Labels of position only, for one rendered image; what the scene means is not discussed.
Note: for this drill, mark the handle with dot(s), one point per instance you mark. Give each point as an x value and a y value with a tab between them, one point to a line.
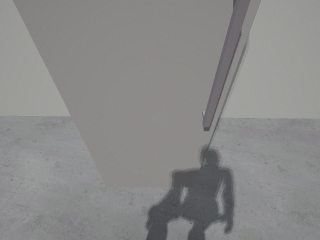
233	32

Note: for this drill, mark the fridge door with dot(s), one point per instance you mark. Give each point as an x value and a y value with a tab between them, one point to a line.
136	77

